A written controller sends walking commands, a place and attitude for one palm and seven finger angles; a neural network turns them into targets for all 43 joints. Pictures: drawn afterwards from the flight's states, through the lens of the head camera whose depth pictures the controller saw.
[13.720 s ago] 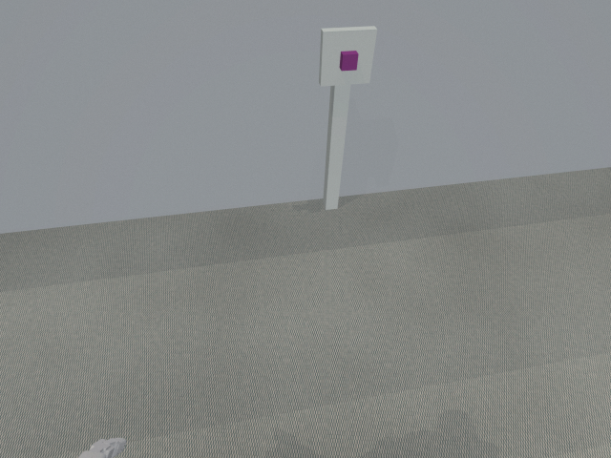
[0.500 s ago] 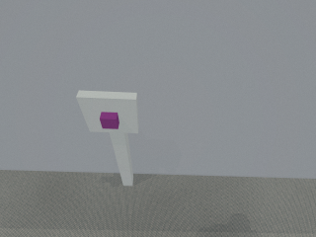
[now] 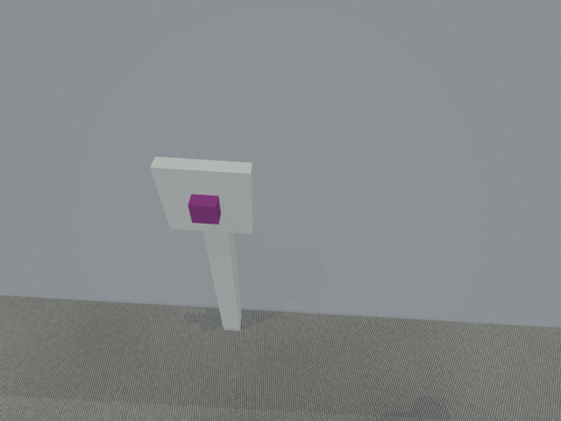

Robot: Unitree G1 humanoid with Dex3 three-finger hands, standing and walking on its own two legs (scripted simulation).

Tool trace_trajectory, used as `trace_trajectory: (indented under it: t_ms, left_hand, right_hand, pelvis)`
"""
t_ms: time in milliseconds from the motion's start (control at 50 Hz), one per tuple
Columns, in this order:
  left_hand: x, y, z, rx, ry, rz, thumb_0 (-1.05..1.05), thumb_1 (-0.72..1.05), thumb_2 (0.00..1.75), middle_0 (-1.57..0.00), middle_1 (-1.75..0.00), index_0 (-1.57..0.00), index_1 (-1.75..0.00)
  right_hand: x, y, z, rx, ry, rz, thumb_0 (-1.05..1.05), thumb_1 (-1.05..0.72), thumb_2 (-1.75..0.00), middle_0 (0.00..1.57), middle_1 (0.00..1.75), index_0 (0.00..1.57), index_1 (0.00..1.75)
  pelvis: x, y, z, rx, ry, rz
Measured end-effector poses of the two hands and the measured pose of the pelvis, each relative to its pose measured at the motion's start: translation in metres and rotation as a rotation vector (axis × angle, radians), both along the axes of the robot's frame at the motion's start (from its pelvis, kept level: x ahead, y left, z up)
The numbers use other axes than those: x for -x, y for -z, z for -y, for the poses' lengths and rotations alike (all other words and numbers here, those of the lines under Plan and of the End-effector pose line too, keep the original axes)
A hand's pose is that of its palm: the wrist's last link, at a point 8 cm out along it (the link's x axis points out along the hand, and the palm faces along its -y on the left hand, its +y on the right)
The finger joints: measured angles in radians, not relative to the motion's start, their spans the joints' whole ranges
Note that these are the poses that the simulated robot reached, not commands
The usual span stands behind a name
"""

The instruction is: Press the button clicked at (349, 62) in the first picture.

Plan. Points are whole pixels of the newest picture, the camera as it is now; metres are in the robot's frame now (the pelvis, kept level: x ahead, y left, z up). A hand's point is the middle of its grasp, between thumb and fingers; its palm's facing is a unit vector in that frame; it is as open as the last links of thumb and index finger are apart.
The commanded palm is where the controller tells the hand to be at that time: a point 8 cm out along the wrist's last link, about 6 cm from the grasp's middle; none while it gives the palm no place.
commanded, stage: come to a stop and stand still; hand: left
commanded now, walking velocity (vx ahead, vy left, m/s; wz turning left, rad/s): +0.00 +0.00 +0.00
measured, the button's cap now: (205, 208) +0.49 +0.19 -0.03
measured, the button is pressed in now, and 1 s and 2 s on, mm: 0 0 0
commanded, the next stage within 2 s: look again from close up in 0.86 s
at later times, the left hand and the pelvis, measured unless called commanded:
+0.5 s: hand out of the picture -0.04 +0.12 -0.17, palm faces +0.04 -0.99 -0.16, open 7.4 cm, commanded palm none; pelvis -0.02 -0.03 +0.01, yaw +1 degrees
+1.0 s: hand out of the picture -0.03 +0.12 -0.17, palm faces +0.05 -0.98 -0.17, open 7.4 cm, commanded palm none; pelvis +0.00 -0.03 +0.00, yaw +1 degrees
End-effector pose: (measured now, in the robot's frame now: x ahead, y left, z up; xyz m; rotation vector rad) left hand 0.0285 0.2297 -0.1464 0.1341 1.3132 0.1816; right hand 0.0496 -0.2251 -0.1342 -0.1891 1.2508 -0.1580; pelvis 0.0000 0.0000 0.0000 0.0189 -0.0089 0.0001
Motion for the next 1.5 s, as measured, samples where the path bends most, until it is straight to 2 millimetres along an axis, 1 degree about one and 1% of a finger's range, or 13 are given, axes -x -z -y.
trace_trajectory:
  t_ms: [80,140,200,280,440,560,660,780,1000,1100,1240,1360,1500]
  left_hand:
    - [0.019,-0.005,0.006,-0.017,0.005,-0.010,0.00,0.92,0.90,-0.20,-0.30,-0.20,-0.30]
    - [0.035,-0.011,0.013,-0.018,0.012,-0.037,0.00,0.91,0.90,-0.20,-0.30,-0.20,-0.30]
    - [0.048,-0.012,0.021,-0.012,0.012,-0.061,0.00,0.91,0.90,-0.20,-0.30,-0.20,-0.30]
    - [0.061,-0.011,0.032,0.004,0.007,-0.084,0.00,0.91,0.90,-0.20,-0.30,-0.20,-0.30]
    - [0.074,-0.006,0.052,0.043,-0.006,-0.112,0.00,0.90,0.90,-0.20,-0.30,-0.20,-0.30]
    - [0.074,-0.005,0.061,0.055,-0.010,-0.119,0.00,0.90,0.90,-0.20,-0.30,-0.20,-0.30]
    - [0.071,-0.004,0.064,0.055,-0.012,-0.116,0.00,0.90,0.90,-0.20,-0.30,-0.20,-0.30]
    - [0.065,-0.004,0.064,0.052,-0.020,-0.109,0.00,0.91,0.90,-0.20,-0.30,-0.20,-0.30]
    - [0.061,-0.005,0.062,0.036,-0.019,-0.113,0.00,0.91,0.90,-0.20,-0.30,-0.20,-0.30]
    - [0.061,0.000,0.048,0.032,0.010,-0.108,0.00,0.90,0.90,-0.20,-0.30,-0.20,-0.30]
    - [0.044,0.005,0.018,0.023,0.013,-0.024,0.00,0.90,0.90,-0.20,-0.30,-0.20,-0.30]
    - [0.039,0.001,-0.003,0.008,0.029,0.024,0.00,0.91,0.90,-0.20,-0.30,-0.20,-0.30]
    - [0.055,-0.003,-0.018,-0.005,0.034,-0.003,0.00,0.91,0.90,-0.20,-0.30,-0.20,-0.30]
  right_hand:
    - [0.004,0.008,0.005,-0.032,-0.004,0.005,0.00,-0.93,-0.90,0.20,0.30,0.20,0.30]
    - [0.011,0.008,0.010,-0.044,0.006,0.007,0.00,-0.93,-0.90,0.20,0.30,0.20,0.30]
    - [0.021,0.008,0.016,-0.048,0.010,-0.008,0.00,-0.93,-0.90,0.20,0.30,0.20,0.30]
    - [0.042,0.008,0.022,-0.049,0.011,-0.057,0.00,-0.93,-0.90,0.20,0.30,0.20,0.30]
    - [0.083,0.008,0.022,-0.061,0.024,-0.176,0.00,-0.91,-0.90,0.20,0.30,0.20,0.30]
    - [0.096,0.008,0.016,-0.078,0.037,-0.216,0.00,-0.91,-0.90,0.20,0.30,0.20,0.30]
    - [0.094,0.009,0.012,-0.090,0.040,-0.215,0.00,-0.91,-0.90,0.20,0.30,0.20,0.30]
    - [0.080,0.010,0.009,-0.096,0.032,-0.192,0.00,-0.91,-0.90,0.20,0.30,0.20,0.30]
    - [0.059,0.011,0.021,-0.061,0.021,-0.173,0.02,-0.92,-0.90,0.20,0.30,0.20,0.30]
    - [0.039,0.008,0.023,-0.026,0.040,-0.078,0.02,-0.93,-0.90,0.20,0.30,0.20,0.30]
    - [0.020,-0.002,0.009,0.003,0.010,0.030,0.01,-0.92,-0.90,0.20,0.30,0.20,0.30]
    - [0.022,-0.006,-0.003,0.003,-0.007,0.060,0.00,-0.93,-0.90,0.20,0.30,0.20,0.30]
    - [0.044,-0.006,-0.009,-0.003,-0.013,0.014,0.00,-0.92,-0.90,0.20,0.30,0.20,0.30]
  pelvis:
    - [0.009,0.001,0.006,-0.008,0.005,0.001]
    - [0.013,-0.003,0.010,0.003,-0.002,0.008]
    - [0.015,-0.004,0.015,0.004,-0.002,0.011]
    - [0.018,-0.005,0.021,0.005,-0.004,0.013]
    - [0.019,-0.006,0.031,0.010,-0.010,0.010]
    - [0.016,-0.006,0.035,0.011,-0.012,0.009]
    - [0.013,-0.006,0.036,0.012,-0.013,0.008]
    - [0.008,-0.006,0.037,0.012,-0.016,0.005]
    - [0.000,-0.004,0.034,0.025,-0.010,-0.004]
    - [0.003,0.000,0.022,0.036,0.001,0.008]
    - [0.009,0.001,0.005,0.034,-0.001,0.032]
    - [0.020,-0.001,-0.007,0.033,-0.002,0.032]
    - [0.031,-0.003,-0.015,0.029,-0.007,0.020]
